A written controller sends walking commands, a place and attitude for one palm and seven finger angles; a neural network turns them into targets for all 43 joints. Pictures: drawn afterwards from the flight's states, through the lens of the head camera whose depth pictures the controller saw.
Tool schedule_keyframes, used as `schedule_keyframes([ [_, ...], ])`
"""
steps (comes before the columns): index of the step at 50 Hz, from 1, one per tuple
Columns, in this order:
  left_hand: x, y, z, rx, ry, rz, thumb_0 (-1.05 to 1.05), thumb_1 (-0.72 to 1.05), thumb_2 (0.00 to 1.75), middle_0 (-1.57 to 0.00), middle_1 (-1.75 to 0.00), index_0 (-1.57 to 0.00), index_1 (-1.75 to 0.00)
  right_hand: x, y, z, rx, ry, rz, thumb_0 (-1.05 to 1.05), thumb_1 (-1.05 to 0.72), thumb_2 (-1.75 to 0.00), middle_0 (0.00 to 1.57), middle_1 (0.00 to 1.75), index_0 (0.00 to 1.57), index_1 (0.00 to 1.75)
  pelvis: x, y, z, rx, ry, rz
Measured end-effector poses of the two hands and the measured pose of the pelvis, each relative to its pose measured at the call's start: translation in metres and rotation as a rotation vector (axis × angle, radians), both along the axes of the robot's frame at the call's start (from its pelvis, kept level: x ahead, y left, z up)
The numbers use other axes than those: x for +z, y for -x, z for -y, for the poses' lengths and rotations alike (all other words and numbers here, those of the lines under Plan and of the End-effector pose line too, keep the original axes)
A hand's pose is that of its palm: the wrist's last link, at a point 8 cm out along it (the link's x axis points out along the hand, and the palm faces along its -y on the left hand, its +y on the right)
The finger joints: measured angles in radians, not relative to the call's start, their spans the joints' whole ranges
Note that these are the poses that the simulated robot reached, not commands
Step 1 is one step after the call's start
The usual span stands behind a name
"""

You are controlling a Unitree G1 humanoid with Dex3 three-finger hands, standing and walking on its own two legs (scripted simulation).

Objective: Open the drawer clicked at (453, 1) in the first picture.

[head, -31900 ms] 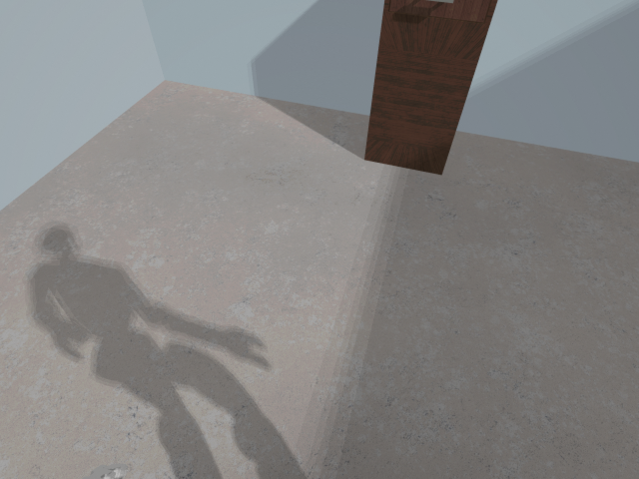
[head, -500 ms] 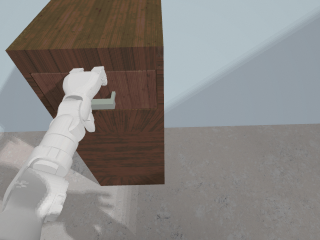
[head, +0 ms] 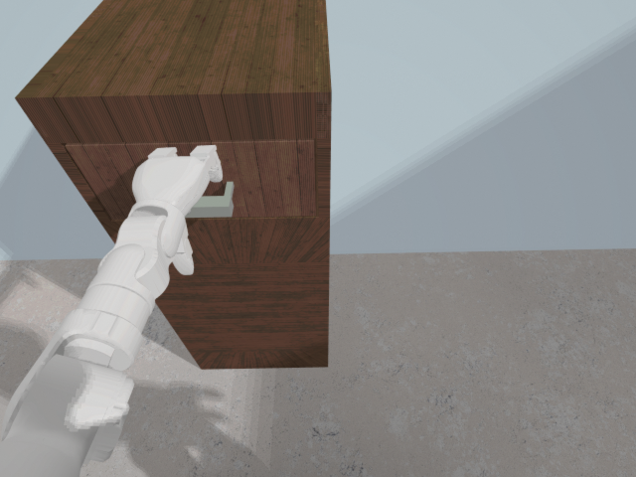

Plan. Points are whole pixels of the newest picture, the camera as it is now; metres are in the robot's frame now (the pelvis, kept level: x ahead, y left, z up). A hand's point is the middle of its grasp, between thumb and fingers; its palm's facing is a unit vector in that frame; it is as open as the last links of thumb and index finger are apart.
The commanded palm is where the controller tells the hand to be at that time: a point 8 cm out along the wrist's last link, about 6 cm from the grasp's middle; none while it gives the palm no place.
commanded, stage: lower the fingers behind the handle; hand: left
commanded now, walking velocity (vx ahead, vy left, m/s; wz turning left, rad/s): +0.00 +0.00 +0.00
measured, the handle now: (199, 197) +0.51 +0.19 +0.05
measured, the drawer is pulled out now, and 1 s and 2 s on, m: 0.00 0.00 0.00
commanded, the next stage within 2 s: lift the fingers back up to retry in 1.34 s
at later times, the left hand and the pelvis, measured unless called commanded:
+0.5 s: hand (195, 219) +0.46 +0.18 +0.06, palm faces -0.02 -0.03 -1.00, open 13.8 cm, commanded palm +0.44 +0.18 +0.12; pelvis -0.01 +0.00 -0.01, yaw +0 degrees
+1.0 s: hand (196, 220) +0.47 +0.19 +0.05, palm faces +0.00 -0.01 -1.00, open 13.8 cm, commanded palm +0.44 +0.18 +0.09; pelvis -0.01 +0.00 -0.02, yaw +0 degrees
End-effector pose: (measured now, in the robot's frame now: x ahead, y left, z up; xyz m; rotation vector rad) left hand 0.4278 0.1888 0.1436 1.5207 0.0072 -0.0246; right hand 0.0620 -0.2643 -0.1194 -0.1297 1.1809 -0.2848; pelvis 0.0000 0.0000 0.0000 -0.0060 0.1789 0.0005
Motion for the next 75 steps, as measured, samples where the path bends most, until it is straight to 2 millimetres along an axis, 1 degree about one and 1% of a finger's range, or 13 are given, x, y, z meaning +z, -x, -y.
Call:
schedule_keyframes([
  [7, -0.006, 0.002, 0.007, 0.012, -0.009, 0.030, 0.00, -0.49, 0.31, -0.32, -1.20, -0.32, -1.20, -0.003, -0.003, -0.004, 0.013, -0.012, 0.020, 0.01, -0.91, -0.90, 0.20, 0.30, 0.20, 0.30, -0.003, 0.006, -0.001, 0.002, 0.000, -0.005],
  [12, -0.011, 0.000, 0.007, 0.046, -0.020, 0.016, 0.00, -0.49, 0.31, -0.32, -1.20, -0.32, -1.20, -0.004, 0.003, -0.006, 0.008, -0.015, 0.022, 0.00, -0.91, -0.90, 0.20, 0.30, 0.20, 0.30, -0.003, 0.010, 0.000, -0.001, -0.001, -0.012],
  [21, -0.025, -0.006, 0.005, 0.043, -0.022, -0.023, 0.00, -0.49, 0.31, -0.32, -1.20, -0.32, -1.20, -0.006, 0.029, 0.000, -0.021, 0.010, -0.026, 0.00, -0.91, -0.90, 0.21, 0.30, 0.20, 0.30, -0.006, 0.012, 0.002, -0.003, 0.002, -0.032],
  [26, -0.029, -0.009, 0.004, 0.035, -0.019, 0.001, 0.00, -0.49, 0.31, -0.32, -1.20, -0.33, -1.23, -0.007, 0.045, 0.005, -0.035, 0.025, -0.073, 0.00, -0.91, -0.90, 0.21, 0.30, 0.20, 0.30, -0.008, 0.012, 0.002, -0.003, 0.004, -0.049],
  [32, -0.036, -0.015, 0.001, 0.059, -0.025, -0.001, 0.00, -0.49, 0.31, -0.33, -1.21, -0.33, -1.23, -0.008, 0.057, 0.006, -0.051, 0.030, -0.108, 0.00, -0.91, -0.90, 0.20, 0.30, 0.20, 0.30, -0.010, 0.011, 0.001, -0.006, 0.007, -0.068],
  [38, -0.038, -0.017, 0.001, 0.060, -0.025, 0.005, 0.00, -0.49, 0.31, -0.33, -1.22, -0.32, -1.24, -0.009, 0.056, 0.003, -0.050, 0.026, -0.112, 0.00, -0.91, -0.90, 0.20, 0.30, 0.20, 0.30, -0.011, 0.009, 0.000, -0.006, 0.009, -0.076],
  [48, -0.040, -0.017, 0.002, 0.066, -0.040, 0.019, 0.00, -0.49, 0.31, -0.32, -1.24, -0.31, -1.26, -0.012, 0.043, -0.005, -0.022, 0.014, -0.080, 0.00, -0.91, -0.90, 0.21, 0.30, 0.20, 0.30, -0.015, 0.013, -0.003, -0.002, 0.012, -0.089],
  [53, -0.041, -0.017, 0.002, 0.067, -0.043, 0.021, 0.00, -0.49, 0.31, -0.31, -1.25, -0.30, -1.26, -0.012, 0.040, -0.007, -0.014, 0.016, -0.067, 0.00, -0.91, -0.90, 0.21, 0.30, 0.20, 0.30, -0.017, 0.015, -0.004, 0.000, 0.015, -0.094],
  [58, -0.041, -0.017, 0.002, 0.065, -0.043, 0.020, 0.00, -0.49, 0.31, -0.31, -1.25, -0.30, -1.26, -0.013, 0.043, -0.008, -0.016, 0.020, -0.069, 0.00, -0.91, -0.90, 0.21, 0.30, 0.20, 0.30, -0.019, 0.018, -0.005, -0.002, 0.016, -0.095],
  [69, -0.042, -0.015, 0.001, 0.057, -0.036, 0.021, 0.00, -0.49, 0.31, -0.29, -1.25, -0.29, -1.24, -0.014, 0.058, -0.011, -0.039, 0.019, -0.101, 0.00, -0.91, -0.90, 0.21, 0.30, 0.20, 0.30, -0.018, 0.018, -0.008, -0.010, 0.017, -0.093],
  [75, -0.042, -0.015, 0.001, 0.054, -0.032, 0.021, 0.00, -0.49, 0.31, -0.29, -1.25, -0.29, -1.23, -0.013, 0.060, -0.012, -0.047, 0.017, -0.106, 0.00, -0.91, -0.90, 0.21, 0.30, 0.20, 0.30, -0.017, 0.016, -0.009, -0.013, 0.017, -0.090],
])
